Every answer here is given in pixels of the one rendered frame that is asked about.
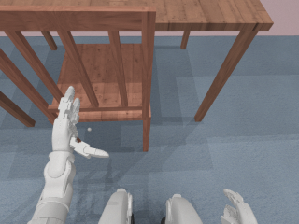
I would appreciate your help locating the table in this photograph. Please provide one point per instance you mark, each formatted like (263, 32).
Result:
(246, 16)

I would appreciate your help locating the right robot thigh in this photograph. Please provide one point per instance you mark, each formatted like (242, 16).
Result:
(180, 211)

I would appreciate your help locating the left robot hand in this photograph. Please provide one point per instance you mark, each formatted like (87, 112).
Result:
(64, 127)

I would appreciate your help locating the robot thigh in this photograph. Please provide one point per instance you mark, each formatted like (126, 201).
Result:
(180, 211)
(118, 208)

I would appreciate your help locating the chair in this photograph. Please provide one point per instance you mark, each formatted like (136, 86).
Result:
(112, 81)

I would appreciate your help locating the left robot thigh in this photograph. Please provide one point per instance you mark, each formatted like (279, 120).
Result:
(118, 208)

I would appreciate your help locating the robot left forearm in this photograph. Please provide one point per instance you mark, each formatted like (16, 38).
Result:
(55, 199)

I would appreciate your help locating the right robot hand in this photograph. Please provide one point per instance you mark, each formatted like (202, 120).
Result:
(242, 214)

